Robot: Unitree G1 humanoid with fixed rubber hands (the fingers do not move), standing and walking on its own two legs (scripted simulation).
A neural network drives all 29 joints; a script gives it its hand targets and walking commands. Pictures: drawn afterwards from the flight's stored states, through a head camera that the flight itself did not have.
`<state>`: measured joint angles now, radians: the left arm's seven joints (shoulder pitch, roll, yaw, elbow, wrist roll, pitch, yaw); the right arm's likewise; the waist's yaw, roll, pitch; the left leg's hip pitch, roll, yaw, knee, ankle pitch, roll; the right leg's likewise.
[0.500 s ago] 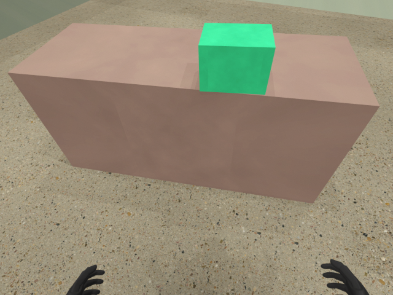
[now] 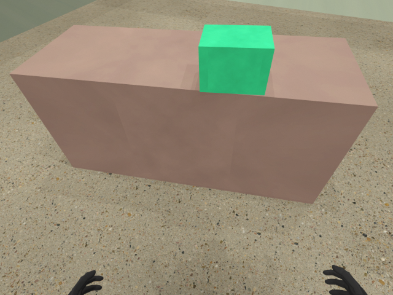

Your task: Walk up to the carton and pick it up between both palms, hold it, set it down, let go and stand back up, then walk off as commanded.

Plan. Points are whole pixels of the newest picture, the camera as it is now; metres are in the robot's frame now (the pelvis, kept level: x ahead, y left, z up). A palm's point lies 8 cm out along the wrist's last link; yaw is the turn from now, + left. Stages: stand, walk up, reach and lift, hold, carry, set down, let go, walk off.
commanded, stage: stand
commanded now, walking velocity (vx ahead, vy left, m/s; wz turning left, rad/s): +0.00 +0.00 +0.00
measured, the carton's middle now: (234, 59) +0.91 -0.10 +0.02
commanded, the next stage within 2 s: walk up in 1.24 s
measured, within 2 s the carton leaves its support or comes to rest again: neither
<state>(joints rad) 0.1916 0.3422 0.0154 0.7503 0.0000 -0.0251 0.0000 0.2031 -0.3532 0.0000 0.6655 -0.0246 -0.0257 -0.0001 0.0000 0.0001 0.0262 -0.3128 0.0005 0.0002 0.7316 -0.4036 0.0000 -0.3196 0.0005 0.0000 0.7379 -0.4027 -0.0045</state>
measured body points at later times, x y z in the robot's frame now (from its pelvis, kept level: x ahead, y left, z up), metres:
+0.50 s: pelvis -0.02 +0.00 +0.00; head -0.02 +0.00 +0.45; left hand +0.11 +0.29 -0.10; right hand +0.12 -0.29 -0.09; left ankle -0.01 +0.12 -0.71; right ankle -0.01 -0.12 -0.71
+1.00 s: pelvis -0.04 +0.01 +0.00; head -0.04 +0.02 +0.45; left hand +0.08 +0.31 -0.11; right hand +0.09 -0.28 -0.09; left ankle -0.01 +0.12 -0.71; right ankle -0.01 -0.12 -0.71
